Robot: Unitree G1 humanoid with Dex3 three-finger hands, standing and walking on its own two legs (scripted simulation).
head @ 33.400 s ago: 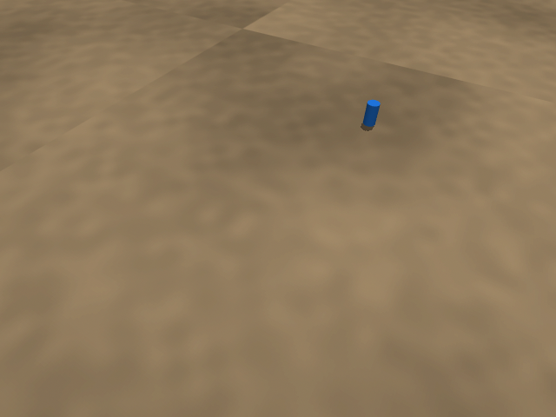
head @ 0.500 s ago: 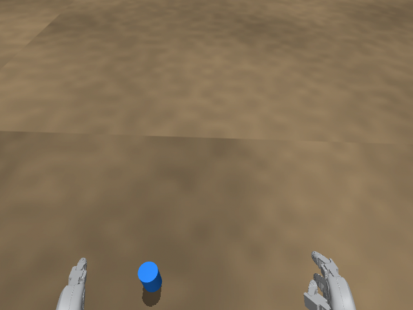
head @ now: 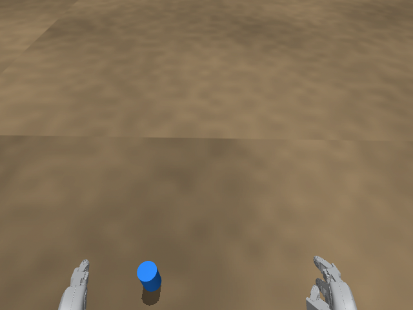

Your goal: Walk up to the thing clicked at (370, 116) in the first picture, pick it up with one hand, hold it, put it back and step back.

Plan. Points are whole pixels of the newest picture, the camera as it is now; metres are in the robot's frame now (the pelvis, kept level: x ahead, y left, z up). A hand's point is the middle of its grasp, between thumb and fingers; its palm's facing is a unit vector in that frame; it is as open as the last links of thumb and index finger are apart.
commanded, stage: home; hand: left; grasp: from the side
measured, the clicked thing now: (149, 276) +0.40 +0.23 -0.65
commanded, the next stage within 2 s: stand in 0.82 s
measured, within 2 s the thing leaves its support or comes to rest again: neither
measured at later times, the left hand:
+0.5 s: hand (110, 306) +0.17 +0.18 -0.05, palm faces +0.12 -0.95 -0.28, open 17.6 cm
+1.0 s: hand (107, 303) +0.18 +0.19 -0.05, palm faces +0.12 -0.95 -0.28, open 17.3 cm
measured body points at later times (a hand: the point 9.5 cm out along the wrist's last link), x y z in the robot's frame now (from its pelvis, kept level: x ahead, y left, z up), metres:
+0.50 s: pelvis +0.01 +0.00 +0.00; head +0.02 +0.00 +0.45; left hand +0.16 +0.23 -0.03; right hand +0.17 -0.24 -0.07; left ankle +0.02 +0.13 -0.69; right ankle +0.01 -0.13 -0.69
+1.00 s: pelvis +0.01 +0.00 +0.00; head +0.03 +0.01 +0.45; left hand +0.17 +0.24 -0.03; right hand +0.17 -0.24 -0.07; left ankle +0.02 +0.13 -0.69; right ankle +0.01 -0.13 -0.69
